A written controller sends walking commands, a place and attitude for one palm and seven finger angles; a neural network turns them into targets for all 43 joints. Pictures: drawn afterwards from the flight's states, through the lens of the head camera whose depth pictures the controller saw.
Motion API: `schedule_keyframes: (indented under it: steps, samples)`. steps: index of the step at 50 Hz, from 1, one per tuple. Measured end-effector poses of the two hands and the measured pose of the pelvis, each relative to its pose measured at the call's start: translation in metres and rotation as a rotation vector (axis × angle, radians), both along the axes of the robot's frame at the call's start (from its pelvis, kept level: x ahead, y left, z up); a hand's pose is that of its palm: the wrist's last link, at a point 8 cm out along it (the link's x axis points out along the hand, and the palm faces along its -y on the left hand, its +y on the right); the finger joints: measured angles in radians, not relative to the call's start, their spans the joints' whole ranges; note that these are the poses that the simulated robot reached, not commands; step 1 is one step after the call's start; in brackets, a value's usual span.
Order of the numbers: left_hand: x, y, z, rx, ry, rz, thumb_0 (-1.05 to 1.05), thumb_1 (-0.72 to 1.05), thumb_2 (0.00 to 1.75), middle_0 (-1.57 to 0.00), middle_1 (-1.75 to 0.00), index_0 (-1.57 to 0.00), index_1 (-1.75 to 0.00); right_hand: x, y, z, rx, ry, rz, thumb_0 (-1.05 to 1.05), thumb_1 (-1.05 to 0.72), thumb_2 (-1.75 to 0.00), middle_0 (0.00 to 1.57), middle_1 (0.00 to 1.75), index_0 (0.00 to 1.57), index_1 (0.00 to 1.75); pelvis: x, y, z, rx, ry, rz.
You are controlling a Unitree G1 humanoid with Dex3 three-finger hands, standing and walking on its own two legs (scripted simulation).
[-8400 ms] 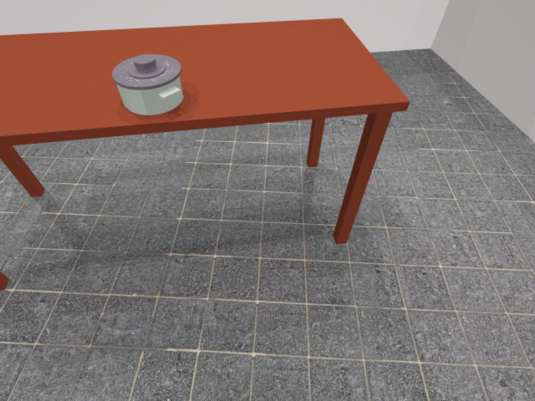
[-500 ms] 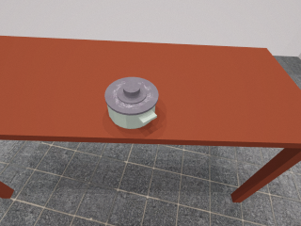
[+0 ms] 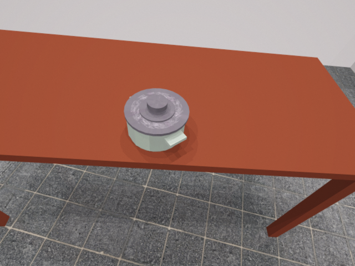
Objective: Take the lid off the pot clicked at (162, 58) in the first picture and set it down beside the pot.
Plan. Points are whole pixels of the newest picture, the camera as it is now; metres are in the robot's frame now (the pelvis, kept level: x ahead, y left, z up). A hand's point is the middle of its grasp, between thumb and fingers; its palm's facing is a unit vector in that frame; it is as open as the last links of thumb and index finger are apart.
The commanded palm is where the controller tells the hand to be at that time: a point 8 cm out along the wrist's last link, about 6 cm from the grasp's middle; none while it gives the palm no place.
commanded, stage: lift the closed hand beside the body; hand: left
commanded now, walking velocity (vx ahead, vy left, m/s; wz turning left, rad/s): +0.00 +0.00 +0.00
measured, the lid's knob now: (157, 103) +0.48 +0.10 +0.09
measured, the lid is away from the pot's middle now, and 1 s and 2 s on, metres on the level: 0.00 0.00 0.00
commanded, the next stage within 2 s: raise the hand higher, near the body in 0.68 s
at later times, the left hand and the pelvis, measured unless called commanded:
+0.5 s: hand out of the picture +0.09 +0.19 -0.03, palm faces +0.25 -0.93 -0.28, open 4.1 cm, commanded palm +0.05 +0.23 +0.01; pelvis -0.04 -0.03 +0.00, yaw +2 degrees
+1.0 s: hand out of the picture +0.11 +0.18 +0.04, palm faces +0.27 -0.87 -0.42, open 3.1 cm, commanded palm +0.06 +0.21 +0.08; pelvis -0.01 -0.06 +0.00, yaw +2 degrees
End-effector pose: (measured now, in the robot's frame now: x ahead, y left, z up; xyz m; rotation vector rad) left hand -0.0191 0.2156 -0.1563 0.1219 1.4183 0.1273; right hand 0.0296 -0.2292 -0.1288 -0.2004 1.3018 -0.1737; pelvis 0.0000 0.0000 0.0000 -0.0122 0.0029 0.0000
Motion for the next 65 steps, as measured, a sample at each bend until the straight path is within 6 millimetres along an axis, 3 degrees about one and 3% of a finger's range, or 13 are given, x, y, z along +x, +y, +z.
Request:
schedule_keyframes:
  steps: [4, 5, 10, 12, 14, 18, 23, 26, 31, 38, 47, 56, 65]
  samples:
    - [-0.002, 0.002, 0.001, 0.009, 0.003, -0.005, 0.00, 0.91, 0.90, -0.20, -0.30, -0.20, -0.30, -0.005, 0.000, -0.001, 0.001, 0.014, 0.002, 0.00, -0.93, -0.90, 0.20, 0.30, 0.20, 0.30, -0.002, 0.001, 0.000, -0.003, -0.001, 0.003]
    - [0.007, 0.003, 0.006, 0.015, -0.040, 0.007, 0.01, 0.91, 0.90, -0.20, -0.30, -0.20, -0.30, -0.004, 0.000, 0.000, 0.011, -0.018, 0.003, 0.00, -0.92, -0.90, 0.20, 0.30, 0.20, 0.30, -0.003, 0.001, -0.001, -0.003, 0.002, 0.009]
    - [0.109, 0.025, 0.096, 0.203, -0.626, 0.008, 0.02, 0.94, 0.90, -0.26, -0.36, -0.26, -0.36, 0.027, 0.003, 0.011, 0.048, -0.301, 0.073, 0.01, -0.92, -0.90, 0.20, 0.30, 0.20, 0.30, -0.011, 0.002, 0.001, 0.015, -0.003, 0.037]
    - [0.136, 0.022, 0.123, 0.236, -0.769, -0.027, 0.02, 0.94, 0.90, -0.30, -0.41, -0.30, -0.42, 0.046, 0.004, 0.013, 0.076, -0.392, 0.083, 0.01, -0.91, -0.90, 0.20, 0.30, 0.20, 0.30, -0.013, 0.002, 0.000, 0.016, 0.001, 0.035]
    - [0.148, 0.013, 0.133, 0.217, -0.833, -0.065, 0.01, 0.93, 0.90, -0.36, -0.48, -0.36, -0.48, 0.066, 0.002, 0.019, 0.096, -0.471, 0.066, 0.01, -0.91, -0.90, 0.20, 0.30, 0.21, 0.30, -0.018, -0.001, -0.001, 0.016, 0.010, 0.015]
    - [0.129, -0.003, 0.132, 0.129, -0.838, -0.084, 0.01, 0.92, 0.90, -0.50, -0.63, -0.50, -0.64, 0.100, -0.006, 0.049, 0.093, -0.605, 0.062, 0.01, -0.91, -0.90, 0.20, 0.30, 0.21, 0.30, -0.026, -0.013, -0.001, 0.008, 0.008, 0.000]
    - [0.092, 0.008, 0.149, 0.195, -0.893, -0.017, 0.01, 0.91, 0.90, -0.71, -0.86, -0.71, -0.86, 0.131, -0.020, 0.085, 0.017, -0.716, 0.182, 0.01, -0.91, -0.90, 0.20, 0.30, 0.20, 0.30, -0.034, -0.030, 0.000, -0.001, -0.016, 0.029]
    - [0.079, 0.015, 0.157, 0.260, -0.903, 0.032, 0.01, 0.90, 0.90, -0.84, -1.00, -0.84, -1.00, 0.143, -0.026, 0.091, -0.001, -0.740, 0.231, 0.01, -0.91, -0.90, 0.20, 0.30, 0.20, 0.30, -0.039, -0.036, 0.000, -0.005, -0.025, 0.048]
    - [0.068, 0.008, 0.172, 0.292, -0.926, 0.048, 0.01, 0.90, 0.90, -1.05, -1.23, -1.05, -1.23, 0.146, -0.029, 0.087, 0.010, -0.740, 0.247, 0.01, -0.91, -0.90, 0.19, 0.30, 0.20, 0.30, -0.040, -0.045, 0.002, -0.005, -0.033, 0.055]
    - [0.075, 0.002, 0.193, 0.336, -0.973, 0.028, 0.02, 0.90, 0.90, -1.22, -1.42, -1.22, -1.42, 0.129, -0.031, 0.065, 0.047, -0.651, 0.213, 0.01, -0.90, -0.90, 0.20, 0.30, 0.21, 0.30, -0.031, -0.057, 0.003, 0.001, -0.047, 0.048]
    - [0.089, -0.001, 0.220, 0.392, -1.000, -0.049, 0.01, 0.90, 0.90, -1.28, -1.49, -1.28, -1.49, 0.120, -0.043, 0.045, 0.069, -0.572, 0.144, 0.01, -0.90, -0.90, 0.20, 0.30, 0.21, 0.30, -0.018, -0.062, 0.005, 0.015, -0.043, 0.031]
    - [0.101, -0.002, 0.242, 0.432, -1.057, -0.078, 0.01, 0.90, 0.90, -1.29, -1.50, -1.29, -1.50, 0.145, -0.054, 0.052, 0.043, -0.609, 0.136, 0.01, -0.90, -0.90, 0.20, 0.30, 0.21, 0.30, -0.006, -0.064, 0.005, 0.022, -0.035, 0.026]
    - [0.116, -0.002, 0.262, 0.450, -1.150, -0.090, 0.02, 0.90, 0.90, -1.30, -1.50, -1.29, -1.50, 0.173, -0.047, 0.067, 0.043, -0.677, 0.162, 0.01, -0.91, -0.90, 0.20, 0.30, 0.20, 0.30, 0.000, -0.062, 0.005, 0.024, -0.033, 0.026]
